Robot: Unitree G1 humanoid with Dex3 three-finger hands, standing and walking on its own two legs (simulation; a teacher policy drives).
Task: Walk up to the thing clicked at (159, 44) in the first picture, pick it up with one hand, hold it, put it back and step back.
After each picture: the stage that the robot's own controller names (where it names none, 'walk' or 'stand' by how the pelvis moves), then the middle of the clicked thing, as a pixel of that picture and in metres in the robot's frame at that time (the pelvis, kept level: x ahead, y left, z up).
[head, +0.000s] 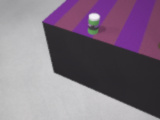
stand; out of the picture +0.68 -0.48 -0.09
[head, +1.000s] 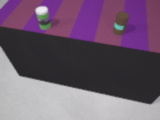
walk; (120, 24) +0.74 -0.19 -0.06
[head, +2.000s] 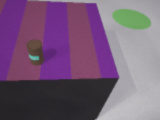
walk; (35, 53) +0.54 +0.22 -0.07
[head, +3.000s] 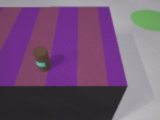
stand; (42, 59) +0.52 +0.22 -0.07
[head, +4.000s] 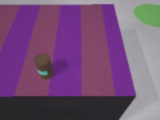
walk; (44, 67) +0.46 +0.19 -0.08
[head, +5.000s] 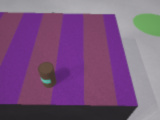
stand; (47, 75) +0.44 +0.17 -0.09
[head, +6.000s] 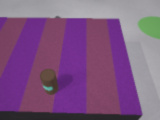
stand; (49, 82) +0.41 +0.16 -0.10
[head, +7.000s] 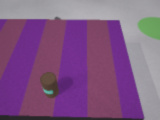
stand; (50, 85) +0.39 +0.16 -0.10
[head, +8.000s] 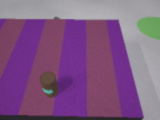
stand; (49, 85) +0.40 +0.16 -0.10
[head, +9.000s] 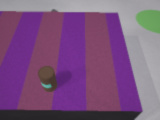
rise first; (48, 79) +0.41 +0.16 -0.09
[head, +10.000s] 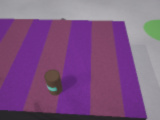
rise first; (54, 82) +0.40 +0.16 -0.09
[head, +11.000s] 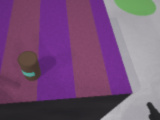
go down; (30, 66) +0.43 +0.16 -0.05
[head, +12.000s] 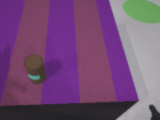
go down; (36, 70) +0.42 +0.16 -0.04
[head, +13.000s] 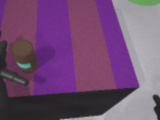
close in; (26, 57) +0.43 +0.17 +0.00
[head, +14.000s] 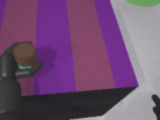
lift; (27, 60) +0.42 +0.16 +0.01
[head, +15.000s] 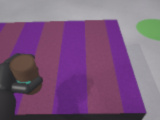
lift; (27, 75) +0.31 +0.18 +0.13
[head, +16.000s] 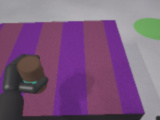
hold; (33, 75) +0.32 +0.17 +0.11
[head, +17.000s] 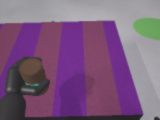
hold; (35, 77) +0.32 +0.16 +0.10
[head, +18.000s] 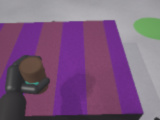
hold; (35, 76) +0.32 +0.16 +0.10
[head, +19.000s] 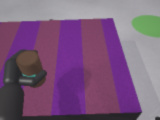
crouch; (32, 69) +0.35 +0.17 +0.10
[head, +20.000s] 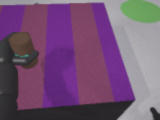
lower; (24, 51) +0.44 +0.18 +0.07
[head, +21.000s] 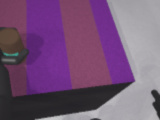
lower; (13, 47) +0.46 +0.18 +0.01
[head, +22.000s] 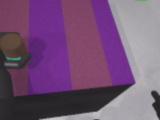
lower; (15, 52) +0.45 +0.18 +0.01
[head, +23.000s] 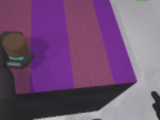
lower; (18, 51) +0.45 +0.17 +0.01
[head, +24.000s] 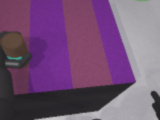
lower; (16, 51) +0.45 +0.17 +0.01
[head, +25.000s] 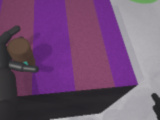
open; (22, 55) +0.44 +0.17 +0.00
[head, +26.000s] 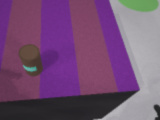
sink last; (31, 61) +0.43 +0.15 -0.02
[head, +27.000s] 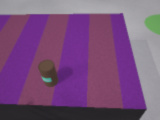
sink last; (48, 73) +0.43 +0.18 -0.04
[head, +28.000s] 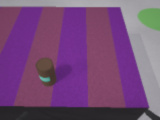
stand; (46, 72) +0.42 +0.17 -0.03
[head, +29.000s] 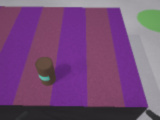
stand; (46, 71) +0.42 +0.17 -0.03
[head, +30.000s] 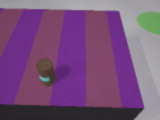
stand; (46, 72) +0.42 +0.17 -0.05
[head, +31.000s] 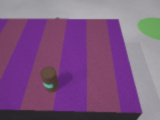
stand; (50, 80) +0.43 +0.17 -0.10
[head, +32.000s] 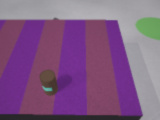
stand; (49, 83) +0.41 +0.17 -0.10
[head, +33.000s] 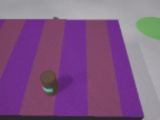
stand; (50, 83) +0.40 +0.16 -0.10
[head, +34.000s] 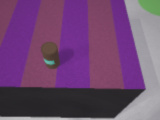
walk; (51, 56) +0.47 +0.14 -0.07
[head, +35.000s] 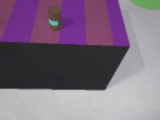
walk; (55, 19) +0.72 +0.16 -0.08
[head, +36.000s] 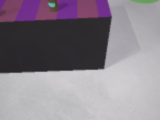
stand; (53, 2) +1.04 +0.26 -0.08
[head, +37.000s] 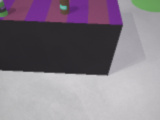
stand; (64, 5) +1.01 +0.14 -0.09
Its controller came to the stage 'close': yes
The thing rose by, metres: 0.20
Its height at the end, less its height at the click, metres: +0.00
